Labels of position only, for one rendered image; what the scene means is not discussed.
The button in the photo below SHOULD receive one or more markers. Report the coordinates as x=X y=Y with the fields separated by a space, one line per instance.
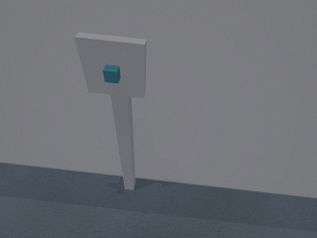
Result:
x=111 y=73

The panel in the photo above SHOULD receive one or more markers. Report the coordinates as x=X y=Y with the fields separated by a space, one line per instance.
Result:
x=130 y=55

